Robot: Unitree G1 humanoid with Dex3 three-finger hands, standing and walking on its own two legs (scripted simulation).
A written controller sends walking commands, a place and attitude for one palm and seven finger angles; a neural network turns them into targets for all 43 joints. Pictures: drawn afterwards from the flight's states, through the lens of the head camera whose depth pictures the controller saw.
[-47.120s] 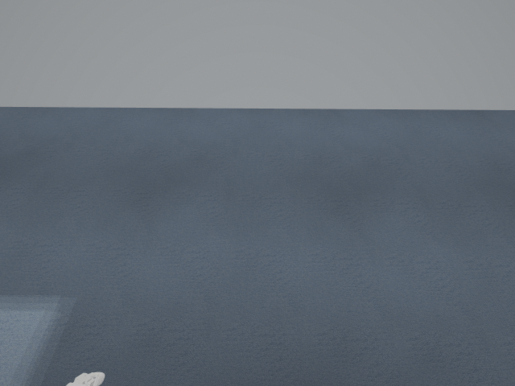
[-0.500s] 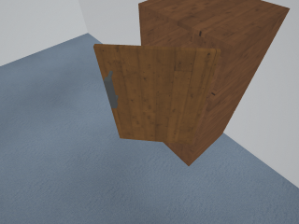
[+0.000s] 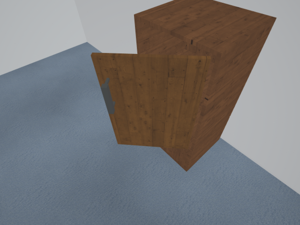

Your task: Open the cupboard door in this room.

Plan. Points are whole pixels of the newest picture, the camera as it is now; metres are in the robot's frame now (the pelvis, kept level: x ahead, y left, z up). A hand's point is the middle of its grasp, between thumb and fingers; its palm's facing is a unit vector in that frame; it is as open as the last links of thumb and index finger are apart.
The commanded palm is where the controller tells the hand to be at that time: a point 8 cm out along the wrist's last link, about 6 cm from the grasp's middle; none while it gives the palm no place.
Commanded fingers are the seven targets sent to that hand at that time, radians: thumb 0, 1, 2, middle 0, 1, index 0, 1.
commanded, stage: look again from close up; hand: left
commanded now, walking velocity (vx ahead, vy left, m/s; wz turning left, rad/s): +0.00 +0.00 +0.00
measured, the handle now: (109, 96) +0.59 +0.20 -0.03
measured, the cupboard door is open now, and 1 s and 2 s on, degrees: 43 43 43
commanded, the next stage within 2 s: raise the hand with hooked fingers in 0.52 s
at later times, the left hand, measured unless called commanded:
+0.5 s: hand out of the picture +0.04 +0.18 -0.17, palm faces +0.00 -0.97 -0.23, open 7.3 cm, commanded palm none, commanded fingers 0.00 0.90 0.90 -0.20 -0.30 -0.20 -0.30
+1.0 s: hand (85, 213) +0.17 +0.19 -0.06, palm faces -0.08 -1.00 -0.01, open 8.3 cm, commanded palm +0.15 +0.26 -0.06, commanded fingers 0.00 0.43 0.70 -0.23 -0.60 -0.23 -0.60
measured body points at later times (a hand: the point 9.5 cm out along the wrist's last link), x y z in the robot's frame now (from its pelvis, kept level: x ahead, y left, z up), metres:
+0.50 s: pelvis +0.02 +0.00 +0.00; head +0.04 -0.01 +0.45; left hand +0.04 +0.23 -0.15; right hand +0.04 -0.22 -0.16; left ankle -0.01 +0.13 -0.74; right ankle +0.00 -0.09 -0.74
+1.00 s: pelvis -0.03 +0.00 -0.08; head +0.01 +0.01 +0.36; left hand +0.16 +0.24 -0.05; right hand +0.22 -0.24 -0.11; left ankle -0.01 +0.13 -0.74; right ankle +0.00 -0.09 -0.74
